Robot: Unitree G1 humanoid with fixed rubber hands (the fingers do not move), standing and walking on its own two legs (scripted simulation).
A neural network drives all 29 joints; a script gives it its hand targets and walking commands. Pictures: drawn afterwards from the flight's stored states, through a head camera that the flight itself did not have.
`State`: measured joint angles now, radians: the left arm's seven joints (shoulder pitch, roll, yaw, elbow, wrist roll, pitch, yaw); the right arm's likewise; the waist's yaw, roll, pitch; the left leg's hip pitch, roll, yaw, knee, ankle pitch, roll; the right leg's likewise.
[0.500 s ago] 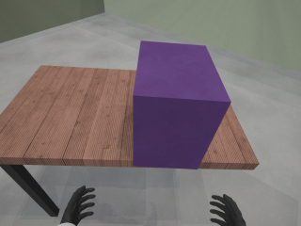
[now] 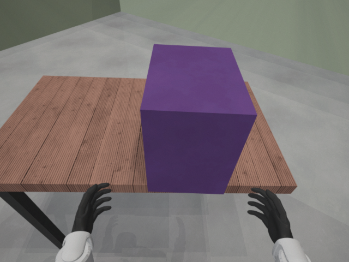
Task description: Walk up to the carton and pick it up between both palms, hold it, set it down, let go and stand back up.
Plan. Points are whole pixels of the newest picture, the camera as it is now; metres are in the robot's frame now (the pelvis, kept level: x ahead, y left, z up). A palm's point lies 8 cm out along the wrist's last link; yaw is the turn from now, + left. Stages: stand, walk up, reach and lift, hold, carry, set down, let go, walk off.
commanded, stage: reach and lift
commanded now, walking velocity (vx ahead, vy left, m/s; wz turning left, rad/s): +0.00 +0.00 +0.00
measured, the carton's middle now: (189, 120) +0.49 -0.02 +0.08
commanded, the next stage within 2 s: none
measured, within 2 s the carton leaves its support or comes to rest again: neither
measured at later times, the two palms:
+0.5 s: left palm (93, 191) +0.28 +0.19 +0.04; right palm (278, 193) +0.29 -0.22 +0.06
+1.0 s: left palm (99, 148) +0.34 +0.18 +0.12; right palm (281, 146) +0.36 -0.21 +0.14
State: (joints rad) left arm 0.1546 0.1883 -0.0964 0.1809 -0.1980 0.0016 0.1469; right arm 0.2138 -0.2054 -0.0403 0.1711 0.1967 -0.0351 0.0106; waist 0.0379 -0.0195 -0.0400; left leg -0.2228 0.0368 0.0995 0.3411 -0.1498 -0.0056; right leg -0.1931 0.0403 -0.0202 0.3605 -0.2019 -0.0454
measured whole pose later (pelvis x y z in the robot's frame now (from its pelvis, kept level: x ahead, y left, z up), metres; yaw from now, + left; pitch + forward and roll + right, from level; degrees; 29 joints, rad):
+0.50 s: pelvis +0.01 -0.01 +0.00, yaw +1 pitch +1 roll +0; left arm -0.04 0.18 -0.02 0.27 -0.16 0.03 0.13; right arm -0.06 -0.25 0.02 0.34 0.30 -0.02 -0.04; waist -0.02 -0.05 -0.05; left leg -0.17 0.04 0.07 0.30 -0.14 -0.02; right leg -0.13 0.04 -0.04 0.31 -0.20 -0.06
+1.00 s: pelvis -0.02 +0.00 +0.00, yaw +0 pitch +0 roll +0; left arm -0.45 0.18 0.05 0.19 -0.18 0.56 0.18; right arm -0.57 -0.31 -0.05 0.52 0.33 0.32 -0.04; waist -0.03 -0.04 -0.02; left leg -0.20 0.03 0.09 0.29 -0.10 0.00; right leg -0.17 0.04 -0.03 0.32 -0.15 -0.04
